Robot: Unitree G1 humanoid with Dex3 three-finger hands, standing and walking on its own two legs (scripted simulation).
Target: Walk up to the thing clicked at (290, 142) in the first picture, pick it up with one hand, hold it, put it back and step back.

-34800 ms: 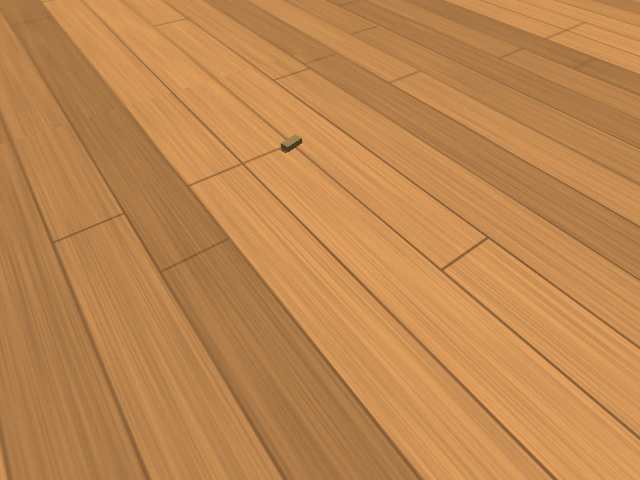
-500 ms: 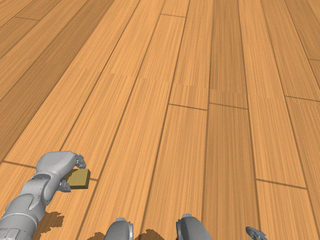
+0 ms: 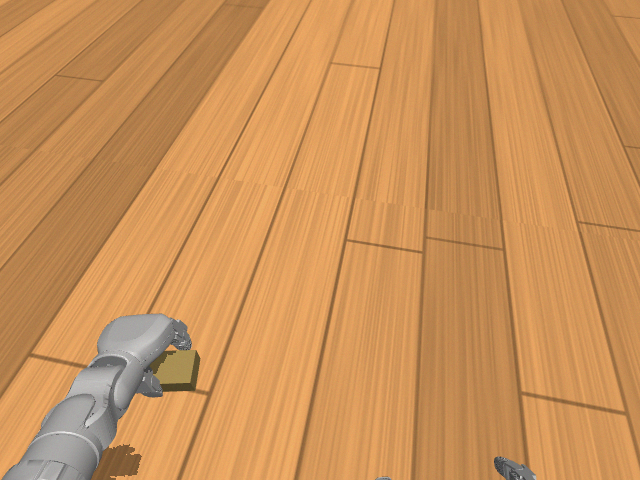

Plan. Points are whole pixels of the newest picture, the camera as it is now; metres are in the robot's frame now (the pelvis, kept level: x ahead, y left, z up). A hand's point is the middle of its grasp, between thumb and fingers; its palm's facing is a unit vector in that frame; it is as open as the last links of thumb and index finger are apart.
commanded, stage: hold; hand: left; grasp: from above
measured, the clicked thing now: (158, 371) +0.31 +0.23 -0.12
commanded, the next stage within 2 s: crouch in 1.78 s
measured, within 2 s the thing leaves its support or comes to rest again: neither
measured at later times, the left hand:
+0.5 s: hand (146, 357) +0.30 +0.22 -0.03, palm faces -0.49 -0.03 -0.87, open 7.8 cm
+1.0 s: hand (139, 370) +0.28 +0.22 -0.01, palm faces -0.48 -0.03 -0.88, open 7.7 cm
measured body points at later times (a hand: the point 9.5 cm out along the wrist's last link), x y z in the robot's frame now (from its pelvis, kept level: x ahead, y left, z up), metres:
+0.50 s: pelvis +0.01 +0.00 +0.02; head +0.03 -0.02 +0.47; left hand +0.32 +0.22 +0.02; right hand +0.13 -0.27 -0.10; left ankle +0.02 +0.13 -0.70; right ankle +0.02 -0.14 -0.70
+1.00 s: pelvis -0.01 +0.00 +0.02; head +0.00 -0.03 +0.47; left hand +0.30 +0.22 +0.04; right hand +0.13 -0.26 -0.09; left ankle +0.02 +0.13 -0.70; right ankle +0.02 -0.14 -0.70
